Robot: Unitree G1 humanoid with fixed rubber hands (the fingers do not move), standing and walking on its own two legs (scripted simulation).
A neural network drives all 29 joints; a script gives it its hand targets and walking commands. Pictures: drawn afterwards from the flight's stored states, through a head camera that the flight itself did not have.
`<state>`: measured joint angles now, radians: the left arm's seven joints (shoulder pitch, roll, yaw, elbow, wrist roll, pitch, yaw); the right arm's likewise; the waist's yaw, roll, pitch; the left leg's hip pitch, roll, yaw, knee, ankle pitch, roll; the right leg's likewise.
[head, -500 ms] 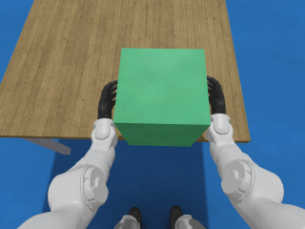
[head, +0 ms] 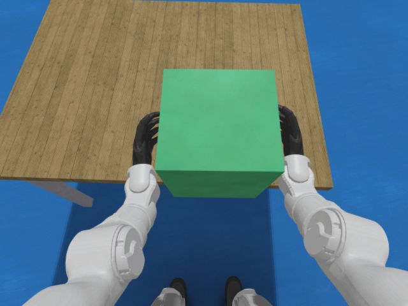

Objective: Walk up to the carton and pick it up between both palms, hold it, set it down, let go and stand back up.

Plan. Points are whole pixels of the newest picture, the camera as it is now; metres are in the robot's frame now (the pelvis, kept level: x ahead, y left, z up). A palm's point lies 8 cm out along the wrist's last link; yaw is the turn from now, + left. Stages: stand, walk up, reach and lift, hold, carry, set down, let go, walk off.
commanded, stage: reach and lift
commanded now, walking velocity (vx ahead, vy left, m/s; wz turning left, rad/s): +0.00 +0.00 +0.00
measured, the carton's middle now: (216, 143) +0.45 -0.01 -0.06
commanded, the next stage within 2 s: none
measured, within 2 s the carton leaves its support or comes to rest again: leaves its support in 0.52 s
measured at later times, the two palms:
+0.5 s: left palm (141, 164) +0.38 +0.15 -0.03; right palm (291, 151) +0.40 -0.15 -0.01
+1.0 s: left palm (121, 135) +0.38 +0.14 +0.10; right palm (321, 128) +0.38 -0.16 +0.11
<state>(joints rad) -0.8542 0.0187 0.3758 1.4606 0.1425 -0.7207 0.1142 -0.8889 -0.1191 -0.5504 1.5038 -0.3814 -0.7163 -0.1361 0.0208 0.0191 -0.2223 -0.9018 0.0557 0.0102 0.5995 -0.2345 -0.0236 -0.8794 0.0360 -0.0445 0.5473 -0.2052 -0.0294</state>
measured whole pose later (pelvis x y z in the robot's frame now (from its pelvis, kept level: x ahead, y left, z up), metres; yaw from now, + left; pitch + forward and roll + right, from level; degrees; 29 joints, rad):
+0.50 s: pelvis -0.01 +0.01 -0.01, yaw +0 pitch +28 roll -2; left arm -0.85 0.03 0.10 1.60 -0.13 -0.66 0.15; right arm -0.90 -0.13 -0.21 1.56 -0.11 -0.56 -0.15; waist 0.02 0.06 -0.29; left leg -0.93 0.06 0.00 0.74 -0.30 -0.02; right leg -0.89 0.04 -0.05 0.66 -0.26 -0.02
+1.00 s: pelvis -0.03 +0.00 +0.02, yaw +2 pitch +12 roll -1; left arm -0.92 0.07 0.14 1.43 -0.07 -0.33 0.13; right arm -0.85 -0.10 -0.18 1.22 0.00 -0.17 -0.18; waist -0.03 0.02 -0.20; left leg -0.53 0.03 -0.01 0.52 -0.19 -0.01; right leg -0.51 0.01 -0.06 0.49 -0.19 -0.02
